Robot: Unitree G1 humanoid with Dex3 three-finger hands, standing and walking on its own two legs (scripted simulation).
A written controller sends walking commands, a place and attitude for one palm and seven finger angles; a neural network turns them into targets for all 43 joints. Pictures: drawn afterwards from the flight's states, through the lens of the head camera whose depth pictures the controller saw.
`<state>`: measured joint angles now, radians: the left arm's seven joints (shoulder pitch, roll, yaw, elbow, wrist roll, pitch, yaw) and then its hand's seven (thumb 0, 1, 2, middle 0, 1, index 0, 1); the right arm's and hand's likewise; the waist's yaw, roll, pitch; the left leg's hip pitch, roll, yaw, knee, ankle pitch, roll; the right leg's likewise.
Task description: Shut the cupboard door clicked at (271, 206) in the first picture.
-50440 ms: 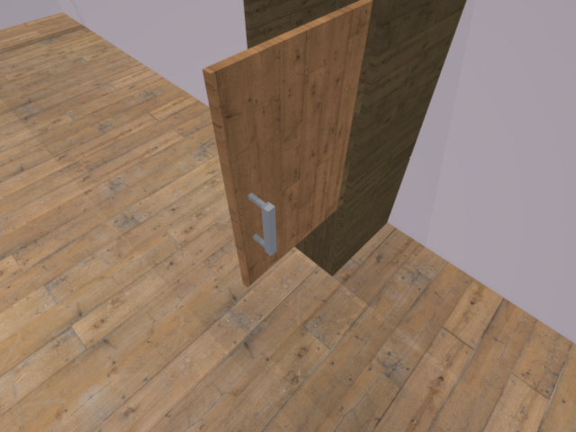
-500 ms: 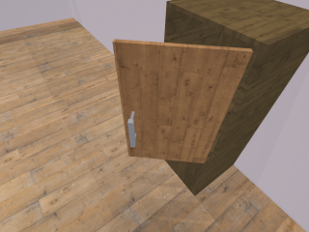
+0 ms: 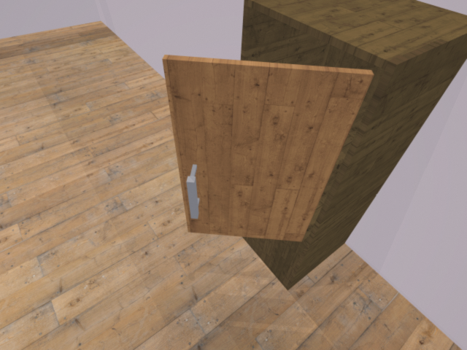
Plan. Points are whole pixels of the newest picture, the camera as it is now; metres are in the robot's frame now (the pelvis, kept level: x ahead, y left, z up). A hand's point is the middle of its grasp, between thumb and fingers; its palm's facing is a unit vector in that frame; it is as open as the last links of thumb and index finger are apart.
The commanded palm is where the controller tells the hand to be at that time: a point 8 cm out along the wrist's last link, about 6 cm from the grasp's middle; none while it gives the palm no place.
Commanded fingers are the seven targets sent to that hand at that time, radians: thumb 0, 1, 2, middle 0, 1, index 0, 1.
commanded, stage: look again from close up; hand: left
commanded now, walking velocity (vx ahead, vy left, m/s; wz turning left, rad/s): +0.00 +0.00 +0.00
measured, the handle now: (194, 192) +0.51 +0.13 -0.10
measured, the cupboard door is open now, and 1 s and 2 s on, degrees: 49 49 49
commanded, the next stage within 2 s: shuffle to correct the standing spot in 0.10 s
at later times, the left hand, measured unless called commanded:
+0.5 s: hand out of the picture -0.01 +0.16 -0.18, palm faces -0.01 -0.99 -0.17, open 7.4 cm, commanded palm none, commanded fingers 0.00 0.90 0.90 -0.20 -0.30 -0.20 -0.30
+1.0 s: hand out of the picture +0.03 +0.13 -0.18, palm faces +0.03 -0.98 -0.18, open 7.3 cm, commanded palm none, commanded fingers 0.00 0.90 0.90 -0.20 -0.30 -0.20 -0.30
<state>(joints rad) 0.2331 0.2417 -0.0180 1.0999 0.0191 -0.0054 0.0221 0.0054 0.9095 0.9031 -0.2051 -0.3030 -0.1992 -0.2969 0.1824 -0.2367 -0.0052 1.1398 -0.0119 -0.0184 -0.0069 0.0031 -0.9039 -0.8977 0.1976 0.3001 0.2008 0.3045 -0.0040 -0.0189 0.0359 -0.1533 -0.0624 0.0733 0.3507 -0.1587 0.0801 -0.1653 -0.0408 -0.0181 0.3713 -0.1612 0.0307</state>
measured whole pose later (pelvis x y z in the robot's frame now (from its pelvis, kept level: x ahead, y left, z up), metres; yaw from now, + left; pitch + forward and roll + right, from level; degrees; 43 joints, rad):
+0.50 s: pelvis +0.02 -0.02 +0.00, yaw -1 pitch -2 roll +1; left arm 0.36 0.17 0.00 1.12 0.03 0.02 0.01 0.00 0.91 0.90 -0.20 -0.30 -0.20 -0.30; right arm 0.27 -0.15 -0.02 1.16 -0.02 -0.01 -0.02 0.00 -0.90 -0.90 0.20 0.30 0.20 0.30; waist 0.00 -0.03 0.01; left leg -0.16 -0.05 0.08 0.41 -0.22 0.06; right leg -0.19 -0.03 -0.02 0.47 -0.24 0.01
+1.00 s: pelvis +0.02 -0.03 -0.01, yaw -1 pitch -2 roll +0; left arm 0.29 0.14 0.01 1.08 0.02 0.01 0.05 0.01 0.92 0.90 -0.21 -0.30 -0.20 -0.30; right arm 0.23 -0.15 -0.03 1.11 -0.01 0.01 -0.04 0.01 -0.92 -0.90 0.19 0.30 0.20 0.30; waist 0.01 -0.02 0.04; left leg -0.18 0.00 0.07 0.47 -0.26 0.03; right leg -0.19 0.01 -0.03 0.46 -0.24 -0.02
